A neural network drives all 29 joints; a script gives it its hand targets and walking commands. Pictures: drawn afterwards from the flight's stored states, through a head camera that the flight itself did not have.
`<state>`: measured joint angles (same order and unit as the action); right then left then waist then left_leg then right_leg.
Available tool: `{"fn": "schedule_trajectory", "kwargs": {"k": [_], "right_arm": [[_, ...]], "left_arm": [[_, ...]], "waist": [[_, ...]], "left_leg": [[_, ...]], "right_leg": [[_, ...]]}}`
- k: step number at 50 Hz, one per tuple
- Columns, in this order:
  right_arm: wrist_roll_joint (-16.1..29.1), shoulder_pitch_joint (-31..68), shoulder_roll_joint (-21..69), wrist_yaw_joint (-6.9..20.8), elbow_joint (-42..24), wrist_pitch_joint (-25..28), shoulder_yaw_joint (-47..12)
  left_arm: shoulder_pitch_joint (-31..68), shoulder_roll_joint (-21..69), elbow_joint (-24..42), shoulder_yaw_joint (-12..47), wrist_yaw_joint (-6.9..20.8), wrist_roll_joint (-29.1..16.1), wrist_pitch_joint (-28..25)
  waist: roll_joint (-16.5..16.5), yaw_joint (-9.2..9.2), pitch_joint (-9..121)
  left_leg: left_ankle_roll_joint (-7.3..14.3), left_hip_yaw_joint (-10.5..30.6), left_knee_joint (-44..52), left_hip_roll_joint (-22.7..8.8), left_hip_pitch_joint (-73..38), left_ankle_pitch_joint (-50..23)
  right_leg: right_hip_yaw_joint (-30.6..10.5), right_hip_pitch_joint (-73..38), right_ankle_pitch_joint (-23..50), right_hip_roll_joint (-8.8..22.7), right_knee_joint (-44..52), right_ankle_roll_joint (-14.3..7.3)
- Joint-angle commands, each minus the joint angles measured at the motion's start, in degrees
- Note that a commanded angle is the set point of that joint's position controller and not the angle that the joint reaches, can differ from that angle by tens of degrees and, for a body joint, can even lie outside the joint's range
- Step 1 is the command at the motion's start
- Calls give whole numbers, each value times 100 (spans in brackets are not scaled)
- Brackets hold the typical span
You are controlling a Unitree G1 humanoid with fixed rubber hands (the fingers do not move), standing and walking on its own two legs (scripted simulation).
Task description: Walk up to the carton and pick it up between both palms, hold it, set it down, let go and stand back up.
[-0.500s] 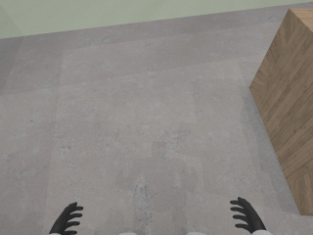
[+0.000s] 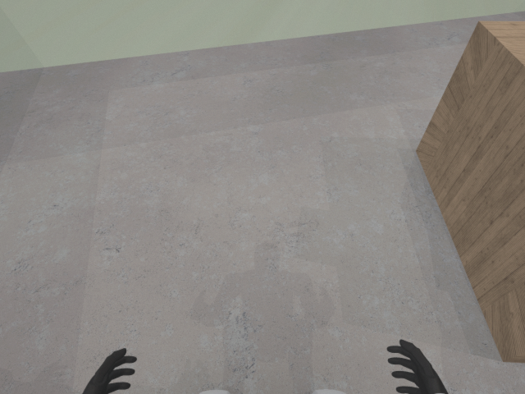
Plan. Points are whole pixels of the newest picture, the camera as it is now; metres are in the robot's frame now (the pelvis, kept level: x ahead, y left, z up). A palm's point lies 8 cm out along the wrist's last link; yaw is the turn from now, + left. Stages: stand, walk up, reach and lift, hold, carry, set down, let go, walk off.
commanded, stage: stand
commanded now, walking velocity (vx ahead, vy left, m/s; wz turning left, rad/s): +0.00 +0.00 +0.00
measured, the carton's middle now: out of the picture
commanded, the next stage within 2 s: walk up in 0.06 s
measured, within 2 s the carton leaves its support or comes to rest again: neither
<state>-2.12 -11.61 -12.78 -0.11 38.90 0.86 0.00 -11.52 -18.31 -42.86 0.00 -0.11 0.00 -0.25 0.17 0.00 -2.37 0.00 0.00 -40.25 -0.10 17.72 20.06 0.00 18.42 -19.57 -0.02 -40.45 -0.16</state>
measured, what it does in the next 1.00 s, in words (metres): walks ahead, turning right: right foot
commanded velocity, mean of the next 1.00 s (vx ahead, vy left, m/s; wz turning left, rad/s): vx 0.00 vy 0.00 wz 0.00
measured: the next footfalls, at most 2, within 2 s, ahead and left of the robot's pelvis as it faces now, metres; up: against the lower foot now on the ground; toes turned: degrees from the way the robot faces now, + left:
right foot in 0.58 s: +0.07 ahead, -0.18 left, +0.00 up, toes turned -12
left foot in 1.06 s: +0.27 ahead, -0.06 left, +0.00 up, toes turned -14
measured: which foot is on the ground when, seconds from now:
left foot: down 0.00-0.58, up 0.60-1.00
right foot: down 0.00-0.30, up 0.32-0.56, down 0.58-1.00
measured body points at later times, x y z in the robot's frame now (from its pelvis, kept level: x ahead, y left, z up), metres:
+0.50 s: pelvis +0.01 -0.03 +0.00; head +0.00 -0.04 +0.45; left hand +0.16 +0.26 -0.09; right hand +0.12 -0.31 -0.10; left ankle +0.02 +0.12 -0.72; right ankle +0.01 -0.16 -0.69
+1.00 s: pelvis +0.12 -0.10 +0.01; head +0.14 -0.14 +0.45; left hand +0.24 +0.17 -0.10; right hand +0.19 -0.42 -0.10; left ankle +0.19 -0.04 -0.69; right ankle +0.03 -0.17 -0.72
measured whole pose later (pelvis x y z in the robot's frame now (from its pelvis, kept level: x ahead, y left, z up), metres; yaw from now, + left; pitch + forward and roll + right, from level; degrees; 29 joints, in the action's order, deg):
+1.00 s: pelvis +0.12 -0.10 +0.01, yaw -17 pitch +2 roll -1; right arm -1.6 -7.6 -23.4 1.9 40.7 3.2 0.0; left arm -21.7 -18.9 -44.4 -0.6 2.0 0.0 0.0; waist -5.6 0.0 -2.4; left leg -0.1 -4.1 -48.6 -0.5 30.4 23.6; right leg -3.3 12.5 -23.4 -6.4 -34.3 -4.0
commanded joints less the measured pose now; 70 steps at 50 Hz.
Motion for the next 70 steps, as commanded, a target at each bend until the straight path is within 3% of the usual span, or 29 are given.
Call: {"fn": "schedule_trajectory", "kwargs": {"k": [1, 12, 13, 14, 15, 16, 17, 19, 24, 26, 27, 28, 29, 30, 31, 34, 37, 45, 50, 51, 52, 53, 54, 55, 56, 59, 60, 66, 70], "right_arm": [[102, 379, -1626, -42, 32, 259, 448], [99, 431, -1660, -31, 177, 258, 441], [-66, 25, -2305, 88, -10, 413, 891], [-112, -575, -2560, 87, 86, 468, 979], [-162, -750, -3012, 70, 167, 484, 1143], [-153, -226, -2945, 73, 14, 512, 1128], [-117, -23, -2858, 46, -99, 526, 1129], [-115, 144, -2686, 26, -160, 572, 1099], [-130, 511, -2768, 129, -237, 515, 1093], [-135, 880, -2750, 169, -270, 452, 1071], [-159, 993, -2554, 178, -247, 390, 1003], [27, 981, -2088, 228, -381, 311, 790], [84, 894, -1698, 252, -539, 303, 591], [141, 1210, -2166, 219, -618, 312, 685], [192, 1175, -2324, 210, -528, 338, 709], [164, 904, -2127, 174, -381, 391, 611], [121, 975, -2093, 132, -485, 406, 564], [87, 1533, -2093, 158, -706, 469, 561], [104, 974, -2012, 152, -485, 553, 530], [102, 291, -2081, 112, -292, 586, 570], [79, -591, -2405, 27, -44, 613, 727], [58, -964, -2788, -71, 65, 564, 848], [-12, -719, -2908, -50, 39, 506, 875], [-29, -279, -2850, -3, -69, 507, 875], [-7, 95, -2656, 30, -134, 508, 855], [80, 276, -2378, 52, -180, 555, 756], [74, 331, -2364, 92, -186, 563, 752], [54, 253, -2495, 231, -264, 449, 851], [20, 490, -2652, 267, -356, 335, 889]], "left_arm": [[468, -1222, 117, -417, -18, 123, -352], [568, -1219, -9, -397, -10, 108, -346], [212, -1467, 534, -636, 397, 262, -114], [810, -1356, 815, -642, 515, 240, -78], [895, -1170, 890, -628, 534, 307, -66], [771, -1482, 833, -688, 546, 407, -25], [531, -1532, 715, -736, 611, 377, 4], [230, -1560, 548, -774, 728, 344, 30], [99, -1515, 542, -706, 831, 199, 73], [-588, -1553, 291, -714, 782, 124, 17], [-1298, -1578, -7, -761, 717, 87, -47], [-1861, -2020, -77, -789, 610, 56, -136], [-1613, -2499, 51, -867, 481, 28, -189], [-1354, -2581, 208, -882, 439, -57, -125], [-1128, -2614, 282, -879, 392, -100, -92], [-1384, -2114, 232, -787, 225, -157, -193], [-1629, -1843, 271, -738, 140, -133, -217], [-1692, -1685, 457, -648, 72, -43, -251], [-1261, -1545, 609, -566, 85, -30, -229], [-778, -1446, 752, -497, 94, -63, -252], [-561, -1256, 900, -408, 117, -83, -321], [-695, -929, 904, -311, 148, -47, -354], [-764, -1376, 753, -333, 87, 2, -258], [-906, -1656, 599, -389, 117, 29, -207], [-841, -1879, 467, -468, 184, 28, -176], [-942, -1616, 363, -520, 331, 11, -180], [-913, -1544, 364, -508, 365, 2, -166], [-358, -1562, 554, -468, 452, -52, -130], [-742, -1660, 468, -529, 420, -21, -190]], "waist": [[-128, 21, 208], [-138, 32, 99], [-186, 290, 250], [-644, 702, 2], [-2023, 718, 176], [-1281, 453, 43], [-896, 261, 11], [-692, 121, 38], [-1349, -4, -3], [-1326, -379, 327], [-803, -666, 597], [608, -975, 369], [1609, -705, 36], [981, -623, 4], [786, -499, -120], [951, -413, 435], [907, -436, 797], [642, -408, 231], [686, -88, 489], [383, 371, 842], [-289, 825, 1434], [-1157, 857, 1804], [-354, 680, 1715], [-321, 495, 1284], [-294, 362, 679], [-553, 223, -221], [-720, 213, -297], [-1275, 357, -573], [-1462, 157, -249]], "left_leg": [[410, 631, 1027, -467, -117, -680], [409, 678, 1144, -479, -108, -500], [681, 554, 1173, -482, -1698, 1607], [983, 1337, 2319, -1083, -2931, 2540], [1427, 2723, 3191, -2546, -2758, 2805], [1606, 2651, 3148, -2960, -2182, 2306], [1616, 2379, 3124, -2893, -1753, 2191], [1475, 1663, 2856, -2604, -1500, 1628], [1215, 247, 2360, -2178, -1084, 1028], [1032, -355, 1461, -1900, -630, 1055], [782, -890, 34, -1424, -82, 744], [466, -932, -2098, -741, 1288, 280], [35, -587, -3118, 126, 2931, 1381], [34, -3, -2768, 77, 3193, 1276], [52, 200, -2617, -42, 3004, 1055], [149, 273, -2144, -52, 2745, 592], [218, 362, -1840, -6, 2912, 552], [307, 534, -569, 105, 2670, 474], [454, 576, 882, 85, 417, -121], [626, 707, 1680, -96, -1375, -724], [907, 1325, 2294, -852, -3388, -946], [1238, 2566, 2215, -2462, -4685, -899], [1398, 2971, 2439, -2946, -4135, 855], [1413, 3075, 2719, -3144, -3260, 1907], [1327, 2605, 2869, -2892, -2526, 1928], [720, 913, 2908, -2067, -1537, 69], [767, 554, 2817, -1974, -1500, -491], [1254, -430, 2319, -2126, -1794, -2293], [1109, -979, 1548, -1999, -1549, -2269]], "right_leg": [[-839, -127, 514, 588, 1142, -422], [-886, -62, 315, 599, 1274, -417], [-1916, 1949, -1193, 353, 1261, -694], [-1138, 3589, -1626, -3, 907, -263], [-249, 3730, -1203, 29, -1108, -229], [-375, 3466, -923, 573, -1718, -45], [-335, 3020, -643, 615, -1886, 18], [-337, 2540, -474, 753, -2053, 60], [234, 1569, -641, 757, -977, -1], [436, 397, -624, 549, -81, -175], [179, -686, -309, 354, 791, -355], [-1387, -1959, -800, 350, 1885, -472], [-3936, -2330, -181, 1222, 2404, -648], [-4816, -2040, -351, 1456, 2896, -837], [-4809, -1731, -550, 1519, 2988, -808], [-3642, -2690, 2787, 1023, 2156, -592], [-3522, -3275, 4019, 1032, 1831, -683], [-3748, -2697, 3778, 1076, 1775, -985], [-3183, -1424, 3788, 633, 1237, -645], [-2510, -272, 3783, 243, 466, -364], [-1735, 1138, 3105, -290, -850, -14], [-962, 2526, -705, -674, -1791, 101], [-735, 2627, -1038, -254, -2177, 23], [-619, 2545, -814, -6, -2598, 35], [-596, 2333, -419, 257, -2725, 28], [-560, 1850, 422, 476, -2349, 106], [-440, 1786, 501, 492, -2209, 152], [105, 1974, -52, 746, -1027, 174], [431, 925, -248, 479, -172, -64]]}}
